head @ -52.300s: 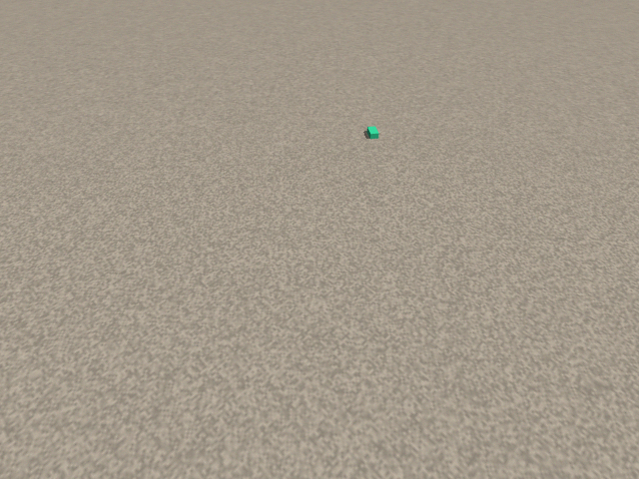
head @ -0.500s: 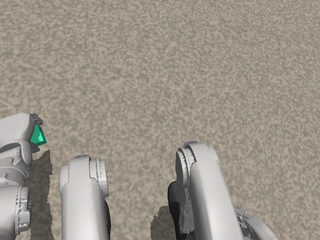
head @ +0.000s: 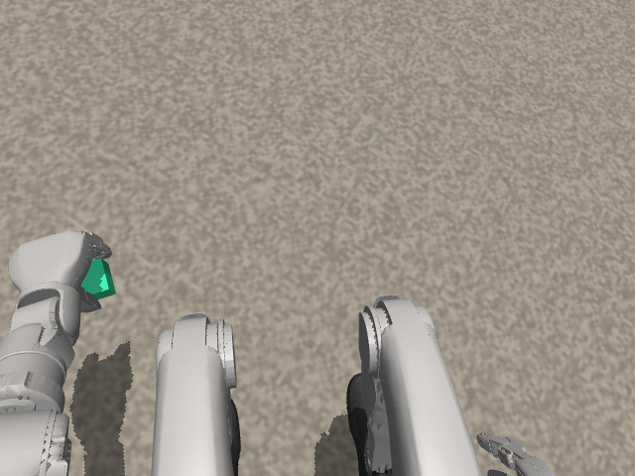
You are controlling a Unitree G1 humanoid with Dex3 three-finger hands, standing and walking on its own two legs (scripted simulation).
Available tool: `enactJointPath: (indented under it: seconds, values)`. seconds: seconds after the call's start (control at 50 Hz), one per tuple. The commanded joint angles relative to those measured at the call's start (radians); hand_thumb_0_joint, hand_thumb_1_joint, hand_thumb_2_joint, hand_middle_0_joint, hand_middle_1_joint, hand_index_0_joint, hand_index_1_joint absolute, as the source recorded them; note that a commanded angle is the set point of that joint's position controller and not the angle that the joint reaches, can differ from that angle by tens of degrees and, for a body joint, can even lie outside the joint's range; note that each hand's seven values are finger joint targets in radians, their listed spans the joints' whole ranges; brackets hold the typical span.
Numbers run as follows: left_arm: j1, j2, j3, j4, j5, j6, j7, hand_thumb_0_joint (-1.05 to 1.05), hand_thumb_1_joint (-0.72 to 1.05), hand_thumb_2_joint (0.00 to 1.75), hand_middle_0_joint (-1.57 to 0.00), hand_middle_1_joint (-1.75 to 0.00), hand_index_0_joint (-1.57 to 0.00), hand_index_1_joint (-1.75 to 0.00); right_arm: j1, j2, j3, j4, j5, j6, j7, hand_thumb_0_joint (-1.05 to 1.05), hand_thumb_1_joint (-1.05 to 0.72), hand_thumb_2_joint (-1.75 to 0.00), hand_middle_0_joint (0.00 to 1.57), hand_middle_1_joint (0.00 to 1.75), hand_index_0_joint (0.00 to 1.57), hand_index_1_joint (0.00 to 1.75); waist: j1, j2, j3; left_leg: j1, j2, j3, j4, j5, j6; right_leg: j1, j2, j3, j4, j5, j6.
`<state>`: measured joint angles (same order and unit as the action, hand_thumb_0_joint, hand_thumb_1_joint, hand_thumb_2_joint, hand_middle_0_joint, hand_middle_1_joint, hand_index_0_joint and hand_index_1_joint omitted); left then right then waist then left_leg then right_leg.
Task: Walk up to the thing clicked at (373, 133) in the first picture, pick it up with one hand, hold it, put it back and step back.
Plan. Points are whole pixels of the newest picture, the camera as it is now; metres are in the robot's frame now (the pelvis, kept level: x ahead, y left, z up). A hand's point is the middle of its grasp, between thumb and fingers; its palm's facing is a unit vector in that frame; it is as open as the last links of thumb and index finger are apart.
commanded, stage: lift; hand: left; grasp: from above
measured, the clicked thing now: (79, 285) +0.39 +0.32 -0.18
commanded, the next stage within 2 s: hold in 1.38 s
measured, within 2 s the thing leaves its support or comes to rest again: neither
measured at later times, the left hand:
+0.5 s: hand out of the picture +0.34 +0.29 +0.03, palm faces -0.35 -0.18 -0.92, open 7.7 cm
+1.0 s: hand out of the picture +0.34 +0.26 +0.21, palm faces -0.40 -0.20 -0.90, open 7.7 cm
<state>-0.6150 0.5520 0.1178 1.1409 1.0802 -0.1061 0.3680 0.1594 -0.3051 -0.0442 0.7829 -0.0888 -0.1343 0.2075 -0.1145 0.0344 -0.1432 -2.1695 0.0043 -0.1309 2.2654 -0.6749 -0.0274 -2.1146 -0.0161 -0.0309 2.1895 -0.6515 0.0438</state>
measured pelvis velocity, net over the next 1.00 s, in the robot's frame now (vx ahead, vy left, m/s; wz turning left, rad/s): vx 0.05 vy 0.00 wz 0.05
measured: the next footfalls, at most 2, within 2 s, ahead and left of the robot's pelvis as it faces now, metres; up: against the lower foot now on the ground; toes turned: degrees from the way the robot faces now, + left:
none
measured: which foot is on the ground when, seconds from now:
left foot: down 0.00-1.00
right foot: down 0.00-1.00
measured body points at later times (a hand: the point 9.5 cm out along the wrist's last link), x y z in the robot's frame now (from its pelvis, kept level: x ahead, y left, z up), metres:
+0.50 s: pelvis +0.00 +0.00 +0.13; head +0.14 +0.03 +0.56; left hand +0.35 +0.30 +0.09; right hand +0.17 -0.25 +0.02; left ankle +0.08 +0.13 -0.34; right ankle +0.11 -0.14 -0.34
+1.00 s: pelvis +0.05 +0.00 +0.30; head +0.12 +0.01 +0.74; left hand +0.36 +0.26 +0.27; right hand +0.18 -0.26 +0.18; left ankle +0.08 +0.13 -0.34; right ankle +0.11 -0.14 -0.34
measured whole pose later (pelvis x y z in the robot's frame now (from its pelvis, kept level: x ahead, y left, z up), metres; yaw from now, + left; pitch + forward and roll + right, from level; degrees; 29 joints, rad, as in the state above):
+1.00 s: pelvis +0.05 +0.00 +0.30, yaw +3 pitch +15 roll -2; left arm -0.23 0.39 -0.17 0.64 0.90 0.22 0.14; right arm 0.21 -0.25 -0.02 0.73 0.04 -0.08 -0.06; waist -0.06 0.03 -0.13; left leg -0.97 0.06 -0.03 1.22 -0.51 -0.02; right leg -0.96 -0.01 -0.01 1.17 -0.47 0.03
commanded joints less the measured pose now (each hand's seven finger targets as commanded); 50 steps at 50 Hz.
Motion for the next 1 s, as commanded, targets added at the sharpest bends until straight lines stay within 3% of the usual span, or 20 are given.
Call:
enactJointPath:
  seconds: [0.0, 0.12, 0.2, 0.26, 0.28, 0.34, 0.42, 0.46, 0.48, 0.58, 0.62, 0.66, 0.7, 0.72, 0.78, 0.8, 0.82, 0.84, 0.86, 0.98]
  values:
    - [-0.225, 0.284, 0.036, -0.265, -0.014, 0.023, 0.023, 0.00, 0.79, 0.29, -1.28, -0.08, -1.25, -0.12, 0.119, -0.211, -0.083, -0.081, 0.023, -0.003, -0.038, 0.00, -0.91, -0.90, 0.20, 0.30, 0.20, 0.30, 0.017, 0.177, -0.662, 0.520, -0.026, 0.107, -0.340, 0.083, 0.050, 0.363, 0.033, -0.077, -0.302, 0.110, -0.084]
    - [-0.130, 0.236, -0.002, -0.339, -0.050, 0.069, -0.032, 0.00, 0.77, 0.24, -1.25, -0.07, -1.23, -0.10, 0.091, -0.191, -0.089, -0.120, 0.046, 0.020, -0.079, 0.00, -0.91, -0.90, 0.20, 0.30, 0.20, 0.30, 0.029, 0.125, -0.612, 0.552, -0.028, 0.096, -0.429, 0.027, 0.052, 0.411, 0.037, -0.065, -0.394, 0.048, -0.081]
    - [-0.086, 0.200, -0.039, -0.444, -0.070, 0.095, -0.079, 0.00, 0.76, 0.21, -1.23, -0.08, -1.21, -0.10, 0.059, -0.186, -0.094, -0.154, 0.066, 0.034, -0.112, 0.00, -0.90, -0.90, 0.20, 0.30, 0.20, 0.30, 0.034, 0.160, -0.587, 0.637, -0.024, 0.060, -0.533, -0.017, 0.042, 0.429, 0.035, -0.069, -0.428, 0.031, -0.079]
    - [-0.055, 0.200, -0.050, -0.530, -0.081, 0.114, -0.109, 0.00, 0.75, 0.22, -1.23, -0.08, -1.21, -0.10, 0.043, -0.171, -0.089, -0.180, 0.078, 0.048, -0.137, 0.00, -0.91, -0.90, 0.20, 0.30, 0.20, 0.30, 0.035, 0.149, -0.606, 0.707, -0.021, 0.060, -0.587, 0.005, 0.041, 0.504, 0.037, -0.062, -0.476, 0.054, -0.077]
    - [-0.042, 0.227, -0.027, -0.568, -0.088, 0.122, -0.112, 0.00, 0.75, 0.22, -1.23, -0.09, -1.21, -0.11, 0.036, -0.173, -0.087, -0.186, 0.084, 0.052, -0.145, 0.00, -0.91, -0.90, 0.20, 0.30, 0.20, 0.30, 0.048, 0.148, -0.618, 0.730, -0.023, 0.056, -0.608, 0.003, 0.042, 0.529, 0.035, -0.058, -0.492, 0.051, -0.075]
    - [-0.031, 0.166, -0.074, -0.649, -0.114, 0.142, -0.124, 0.00, 0.77, 0.22, -1.25, -0.07, -1.23, -0.10, 0.023, -0.149, -0.079, -0.192, 0.089, 0.056, -0.170, 0.00, -0.90, -0.90, 0.20, 0.30, 0.20, 0.30, 0.034, 0.141, -0.617, 0.805, -0.018, 0.074, -0.654, 0.031, 0.040, 0.592, 0.037, -0.046, -0.562, 0.069, -0.073]
    - [0.053, 0.181, -0.062, -0.684, -0.118, 0.177, -0.136, 0.00, 0.75, 0.18, -1.23, -0.05, -1.21, -0.07, 0.015, -0.139, -0.074, -0.193, 0.099, 0.064, -0.201, 0.00, -0.90, -0.90, 0.20, 0.30, 0.20, 0.30, 0.051, 0.126, -0.587, 0.898, -0.015, 0.081, -0.738, 0.069, 0.037, 0.693, 0.036, -0.037, -0.647, 0.092, -0.070]
    - [0.056, 0.154, -0.084, -0.726, -0.127, 0.195, -0.143, 0.00, 0.78, 0.19, -1.25, -0.06, -1.23, -0.08, 0.003, -0.127, -0.068, -0.197, 0.102, 0.069, -0.212, 0.00, -0.90, -0.90, 0.20, 0.30, 0.20, 0.30, 0.044, 0.120, -0.569, 0.933, -0.014, 0.091, -0.775, 0.079, 0.039, 0.747, 0.035, -0.028, -0.697, 0.097, -0.068]
    - [0.064, 0.135, -0.102, -0.718, -0.130, 0.208, -0.149, 0.00, 0.79, 0.19, -1.25, -0.07, -1.24, -0.09, 0.002, -0.122, -0.064, -0.194, 0.104, 0.071, -0.219, 0.00, -0.90, -0.90, 0.20, 0.30, 0.20, 0.30, 0.039, 0.106, -0.546, 0.947, -0.013, 0.093, -0.795, 0.082, 0.039, 0.770, 0.036, -0.027, -0.722, 0.100, -0.067]
    - [0.121, 0.136, -0.111, -0.747, -0.147, 0.268, -0.167, 0.00, 0.79, 0.14, -1.25, -0.03, -1.23, -0.05, -0.014, -0.111, -0.048, -0.201, 0.117, 0.077, -0.246, 0.00, -0.90, -0.90, 0.20, 0.30, 0.20, 0.30, 0.056, 0.094, -0.484, 1.079, -0.005, 0.074, -0.941, 0.069, 0.031, 0.902, 0.041, -0.024, -0.832, 0.089, -0.066]
    - [0.125, 0.079, -0.160, -0.758, -0.163, 0.286, -0.179, 0.00, 0.76, 0.15, -1.23, -0.04, -1.21, -0.06, -0.012, -0.097, -0.038, -0.199, 0.119, 0.074, -0.256, 0.00, -0.90, -0.90, 0.20, 0.30, 0.20, 0.30, 0.034, 0.060, -0.437, 1.102, -0.005, 0.088, -0.973, 0.080, 0.035, 0.962, 0.045, -0.012, -0.899, 0.096, -0.065]
    - [0.137, 0.102, -0.150, -0.747, -0.164, 0.301, -0.184, 0.00, 0.74, 0.14, -1.21, -0.04, -1.19, -0.05, -0.002, -0.097, -0.034, -0.191, 0.123, 0.068, -0.265, 0.00, -0.90, -0.90, 0.20, 0.30, 0.20, 0.30, 0.041, 0.044, -0.414, 1.132, -0.006, 0.101, -1.002, 0.115, 0.037, 1.033, 0.043, -0.001, -0.951, 0.122, -0.064]
    - [0.146, 0.077, -0.180, -0.726, -0.167, 0.309, -0.195, 0.00, 0.72, 0.14, -1.19, -0.05, -1.17, -0.07, 0.006, -0.086, -0.028, -0.186, 0.123, 0.060, -0.271, 0.00, -0.91, -0.90, 0.20, 0.30, 0.20, 0.30, 0.032, 0.030, -0.349, 1.141, -0.006, 0.108, -1.041, 0.126, 0.040, 1.080, 0.044, 0.009, -1.004, 0.129, -0.063]
    - [0.139, 0.096, -0.164, -0.733, -0.168, 0.310, -0.196, 0.00, 0.72, 0.14, -1.20, -0.04, -1.18, -0.06, 0.008, -0.088, -0.028, -0.189, 0.124, 0.056, -0.275, 0.00, -0.90, -0.90, 0.20, 0.30, 0.20, 0.30, 0.046, 0.029, -0.348, 1.171, -0.002, 0.103, -1.069, 0.126, 0.038, 1.109, 0.044, 0.010, -1.026, 0.125, -0.063]
    - [0.131, 0.054, -0.200, -0.705, -0.165, 0.317, -0.203, 0.00, 0.73, 0.15, -1.20, -0.05, -1.18, -0.07, 0.027, -0.086, -0.025, -0.175, 0.127, 0.043, -0.279, 0.00, -0.91, -0.90, 0.20, 0.30, 0.20, 0.30, 0.041, 0.039, -0.346, 1.265, 0.004, 0.106, -1.123, 0.199, 0.032, 1.169, 0.045, 0.011, -1.075, 0.192, -0.065]
    - [0.153, 0.063, -0.194, -0.692, -0.164, 0.322, -0.201, 0.00, 0.73, 0.14, -1.20, -0.06, -1.18, -0.08, 0.028, -0.085, -0.025, -0.176, 0.128, 0.039, -0.280, 0.00, -0.90, -0.90, 0.20, 0.30, 0.20, 0.30, 0.054, 0.025, -0.338, 1.284, 0.002, 0.112, -1.143, 0.217, 0.034, 1.208, 0.047, 0.012, -1.103, 0.204, -0.064]
    - [0.132, 0.038, -0.216, -0.700, -0.170, 0.323, -0.201, 0.00, 0.71, 0.14, -1.18, -0.07, -1.17, -0.08, 0.035, -0.081, -0.024, -0.173, 0.127, 0.033, -0.281, 0.00, -0.90, -0.90, 0.20, 0.30, 0.20, 0.30, 0.042, 0.041, -0.325, 1.297, 0.003, 0.112, -1.165, 0.225, 0.032, 1.226, 0.048, 0.015, -1.122, 0.214, -0.064]
    - [0.131, 0.065, -0.190, -0.707, -0.170, 0.324, -0.195, 0.00, 0.71, 0.15, -1.18, -0.07, -1.16, -0.08, 0.035, -0.081, -0.024, -0.174, 0.129, 0.030, -0.282, 0.00, -0.90, -0.90, 0.20, 0.30, 0.20, 0.30, 0.064, 0.039, -0.330, 1.325, -0.001, 0.121, -1.183, 0.236, 0.033, 1.266, 0.049, 0.019, -1.148, 0.220, -0.063]
    - [0.144, 0.045, -0.208, -0.677, -0.166, 0.328, -0.195, 0.00, 0.70, 0.16, -1.17, -0.07, -1.16, -0.09, 0.041, -0.078, -0.020, -0.165, 0.128, 0.026, -0.282, 0.00, -0.90, -0.90, 0.20, 0.30, 0.20, 0.30, 0.052, 0.039, -0.312, 1.338, -0.002, 0.120, -1.202, 0.251, 0.032, 1.274, 0.049, 0.019, -1.165, 0.236, -0.063]
    - [0.103, 0.034, -0.218, -0.669, -0.155, 0.334, -0.184, 0.00, 0.74, 0.23, -1.22, -0.06, -1.20, -0.09, 0.053, -0.081, -0.020, -0.153, 0.125, 0.008, -0.281, 0.00, -0.90, -0.90, 0.20, 0.30, 0.20, 0.30, 0.063, 0.052, -0.291, 1.492, 0.000, 0.125, -1.318, 0.343, 0.025, 1.388, 0.055, 0.010, -1.263, 0.321, -0.060]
